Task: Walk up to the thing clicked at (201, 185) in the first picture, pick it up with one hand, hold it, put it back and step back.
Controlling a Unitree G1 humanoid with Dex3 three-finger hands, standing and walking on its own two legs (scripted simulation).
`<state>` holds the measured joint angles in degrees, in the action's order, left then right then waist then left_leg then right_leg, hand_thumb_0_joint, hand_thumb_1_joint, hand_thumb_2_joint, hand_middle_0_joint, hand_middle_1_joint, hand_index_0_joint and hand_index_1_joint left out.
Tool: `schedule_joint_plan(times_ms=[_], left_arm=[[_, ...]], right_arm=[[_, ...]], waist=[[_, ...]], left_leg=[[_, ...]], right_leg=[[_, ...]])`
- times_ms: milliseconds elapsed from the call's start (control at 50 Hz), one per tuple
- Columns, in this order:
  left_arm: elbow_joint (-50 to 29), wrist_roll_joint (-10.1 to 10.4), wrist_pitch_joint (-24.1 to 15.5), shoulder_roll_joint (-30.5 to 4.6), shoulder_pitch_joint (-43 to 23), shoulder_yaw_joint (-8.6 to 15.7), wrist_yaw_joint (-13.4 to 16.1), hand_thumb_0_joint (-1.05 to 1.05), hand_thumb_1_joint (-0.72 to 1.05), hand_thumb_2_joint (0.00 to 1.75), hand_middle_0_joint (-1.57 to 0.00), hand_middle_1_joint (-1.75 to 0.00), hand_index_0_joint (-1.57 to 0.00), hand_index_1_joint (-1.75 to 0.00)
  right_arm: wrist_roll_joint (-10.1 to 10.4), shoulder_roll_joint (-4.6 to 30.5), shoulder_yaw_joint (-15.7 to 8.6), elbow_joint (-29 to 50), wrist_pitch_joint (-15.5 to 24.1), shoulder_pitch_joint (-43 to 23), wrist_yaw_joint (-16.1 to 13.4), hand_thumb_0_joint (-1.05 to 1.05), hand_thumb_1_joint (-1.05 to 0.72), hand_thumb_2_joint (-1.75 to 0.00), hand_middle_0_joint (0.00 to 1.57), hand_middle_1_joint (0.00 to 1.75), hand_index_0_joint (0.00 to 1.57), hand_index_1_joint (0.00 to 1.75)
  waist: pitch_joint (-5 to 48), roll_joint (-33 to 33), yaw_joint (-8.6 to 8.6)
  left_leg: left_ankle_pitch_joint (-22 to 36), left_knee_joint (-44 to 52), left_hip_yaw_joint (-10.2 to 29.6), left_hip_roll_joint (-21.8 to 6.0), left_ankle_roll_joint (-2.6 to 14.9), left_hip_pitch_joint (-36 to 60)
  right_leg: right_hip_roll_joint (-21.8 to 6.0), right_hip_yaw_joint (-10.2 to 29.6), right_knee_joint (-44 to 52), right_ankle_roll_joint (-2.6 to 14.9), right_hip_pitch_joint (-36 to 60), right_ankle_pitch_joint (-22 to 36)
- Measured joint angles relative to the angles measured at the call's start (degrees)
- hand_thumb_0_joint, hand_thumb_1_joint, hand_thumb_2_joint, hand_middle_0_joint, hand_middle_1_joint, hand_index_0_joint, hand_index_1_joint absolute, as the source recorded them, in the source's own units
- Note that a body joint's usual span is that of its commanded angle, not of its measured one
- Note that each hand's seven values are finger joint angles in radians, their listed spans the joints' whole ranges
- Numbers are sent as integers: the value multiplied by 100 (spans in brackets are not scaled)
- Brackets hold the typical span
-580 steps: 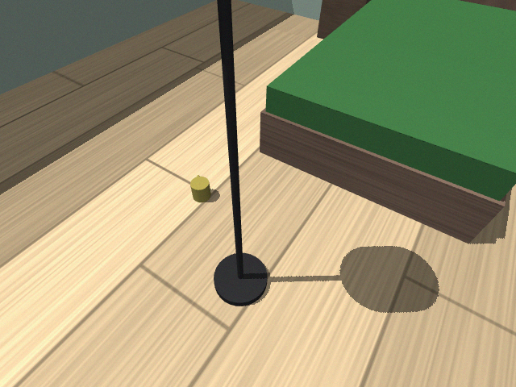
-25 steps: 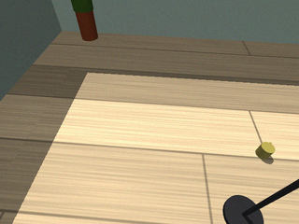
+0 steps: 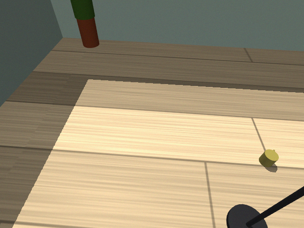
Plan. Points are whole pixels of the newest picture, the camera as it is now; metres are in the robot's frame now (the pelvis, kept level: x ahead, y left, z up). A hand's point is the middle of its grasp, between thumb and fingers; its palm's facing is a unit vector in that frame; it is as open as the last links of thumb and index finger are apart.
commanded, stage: walk up
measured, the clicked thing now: (269, 156) +0.74 -0.88 -0.73
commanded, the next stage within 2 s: none
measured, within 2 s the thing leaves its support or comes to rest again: neither
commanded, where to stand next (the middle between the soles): +0.96 +0.05 m, yaw +2 degrees
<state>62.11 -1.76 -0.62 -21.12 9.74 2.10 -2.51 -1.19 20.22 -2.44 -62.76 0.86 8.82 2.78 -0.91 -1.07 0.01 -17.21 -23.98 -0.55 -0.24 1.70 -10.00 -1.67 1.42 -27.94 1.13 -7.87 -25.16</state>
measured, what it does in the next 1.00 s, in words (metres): walks ahead: left foot, then right foot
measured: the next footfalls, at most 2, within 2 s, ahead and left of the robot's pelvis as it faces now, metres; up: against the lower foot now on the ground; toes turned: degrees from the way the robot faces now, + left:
left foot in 0.48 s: +0.32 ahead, +0.15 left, +0.00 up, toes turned +7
right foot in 0.96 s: +0.55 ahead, -0.11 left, +0.00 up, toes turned -3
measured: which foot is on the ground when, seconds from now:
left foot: down 0.00-0.12, up 0.14-0.46, down 0.48-1.00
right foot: down 0.00-0.52, up 0.54-0.94, down 0.96-1.00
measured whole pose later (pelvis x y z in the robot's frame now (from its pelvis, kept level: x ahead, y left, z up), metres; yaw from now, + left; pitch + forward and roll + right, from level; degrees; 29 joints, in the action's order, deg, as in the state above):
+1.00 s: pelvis +0.41 +0.01 -0.03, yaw +2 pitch -3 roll +0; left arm 51.4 -1.3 -3.7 -23.1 12.8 4.6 -4.8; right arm -0.2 24.8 -4.0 -50.6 2.9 21.3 2.5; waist -3.9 3.7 1.7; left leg -27.7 -40.1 -3.1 -4.3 1.1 -3.7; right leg -2.5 -4.0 -36.0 1.0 -22.8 -10.4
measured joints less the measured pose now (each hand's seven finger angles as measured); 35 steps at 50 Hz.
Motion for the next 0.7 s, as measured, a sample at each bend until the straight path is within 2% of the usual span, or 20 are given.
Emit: schedule_joint_plan(times_ms=[60, 100, 140, 160, 200, 240, 300, 360, 440, 480, 520, 540, 560, 600, 640, 700], left_arm=[[-115, -10, -10, -129, 132, 136, -81, 1, 90, 90, -20, -30, -21, -30], [-180, 1, -97, -249, 207, 209, -118, 1, 90, 90, -20, -30, -21, -30], [-252, -31, -230, -302, 320, 294, -107, 1, 90, 90, -20, -30, -21, -30], [-297, -56, -274, -298, 400, 321, -82, 0, 90, 90, -20, -30, -21, -30], [-343, -70, -279, -261, 597, 337, -42, 0, 90, 90, -20, -30, -21, -30], [-331, -55, -277, -231, 797, 315, -25, 0, 90, 90, -20, -30, -21, -30], [-336, -11, -266, -232, 955, 290, -25, 1, 90, 90, -20, -30, -21, -30], [-434, 11, -294, -269, 1011, 296, -33, 1, 90, 90, -20, -30, -21, -30], [-580, 30, -296, -373, 1034, 282, -44, 1, 90, 90, -20, -30, -21, -30], [-622, 55, -279, -409, 1049, 254, -36, 1, 90, 90, -20, -30, -21, -30], [-628, 82, -219, -394, 985, 228, 3, 1, 90, 90, -20, -30, -21, -30], [-639, 114, -182, -308, 946, 202, 18, 1, 90, 90, -20, -30, -21, -30], [-652, 130, -148, -231, 895, 154, 28, 1, 90, 90, -20, -30, -21, -30], [-690, 150, -125, -182, 789, 39, 17, 1, 90, 90, -20, -30, -21, -30], [-787, 207, -169, -200, 707, 1, -12, 1, 90, 90, -20, -30, -21, -30], [-971, 215, -216, -269, 606, 35, -74, 1, 90, 90, -20, -30, -21, -30]], right_arm=[[-49, 98, -150, 171, 29, 129, 74, 1, -91, -90, 21, 30, 21, 30], [-55, 171, -214, 247, 10, 185, 95, 1, -90, -90, 21, 30, 21, 30], [-57, 273, -261, 269, -83, 261, 83, 1, -90, -90, 21, 30, 21, 30], [-51, 318, -277, 260, -149, 310, 56, 1, -91, -90, 21, 30, 21, 30], [-34, 393, -293, 251, -216, 380, 43, 1, -91, -90, 21, 30, 21, 30], [-4, 468, -297, 309, -168, 381, 93, 1, -91, -90, 20, 30, 21, 30], [23, 536, -286, 467, -52, 388, 171, 1, -91, -90, 20, 30, 20, 30], [14, 519, -255, 572, -49, 377, 249, 1, -91, -90, 20, 30, 20, 30], [-23, 373, -212, 667, -62, 294, 326, 1, -91, -90, 20, 30, 20, 30], [-40, 296, -222, 717, -28, 236, 324, 1, -91, -90, 20, 30, 20, 30], [-83, 180, -252, 822, 73, 95, 283, 1, -91, -90, 20, 30, 21, 30], [-85, 171, -261, 946, 146, 70, 256, 1, -91, -90, 20, 30, 21, 30], [-33, 154, -266, 1051, 208, 72, 233, 1, -91, -90, 20, 30, 21, 30], [71, 79, -230, 1171, 250, 141, 179, 1, -91, -90, 21, 30, 21, 30], [110, 25, -143, 1225, 262, 277, 118, 1, -91, -90, 21, 30, 21, 30], [134, 10, -74, 1242, 301, 529, 72, 1, -91, -90, 21, 30, 21, 30]], waist=[[17, 74, -22], [-45, 78, -35], [-70, 203, -42], [-35, 263, -72], [51, 328, -206], [54, 402, -261], [-56, 479, -225], [-204, 477, -234], [-346, 298, -277], [-361, 121, -295], [-509, -203, -283], [-548, -173, -219], [-569, -96, -138], [-549, -48, -17], [-487, -105, 19], [-395, -199, 46]], left_leg=[[279, -1, -49, -106, 75, 41], [229, -167, -66, -147, 26, 53], [-469, -979, 122, -204, 15, -177], [-691, -1611, 308, -117, -8, -428], [-680, -2470, 458, 76, -44, -856], [-432, -2867, 459, 102, -80, -1211], [-6, -2778, 449, -32, -153, -1642], [301, -2140, 394, -244, -202, -1844], [649, -1178, 153, -441, -131, -1724], [1046, -946, -29, -375, -79, -1543], [863, -1232, -281, -140, -58, -1437], [657, -1391, -300, -135, -34, -1422], [515, -1442, -267, -163, -6, -1355], [437, -1208, -245, -180, 35, -1045], [469, -807, -304, -152, 17, -644], [450, -335, -368, -65, 21, -123]], right_leg=[[35, -191, -679, 100, -378, -147], [-7, -224, -301, 162, -347, 20], [72, -353, -56, 51, -184, 814], [98, -417, -32, -8, -121, 862], [111, -419, 189, -27, 87, 826], [129, -406, 571, -12, 388, 883], [145, -513, 988, -45, 799, 928], [164, -638, 1101, -113, 1105, 760], [93, -758, 873, -268, 1392, 264], [-73, -765, 505, -330, 1435, -139], [-468, -635, -696, -136, 1082, -412], [-385, -384, -1585, -38, 705, -435], [-178, -153, -2401, 61, 315, -478], [82, 86, -3500, 186, -414, -265], [87, 189, -3785, 219, -1019, 152], [-91, 223, -3435, 119, -1675, 635]])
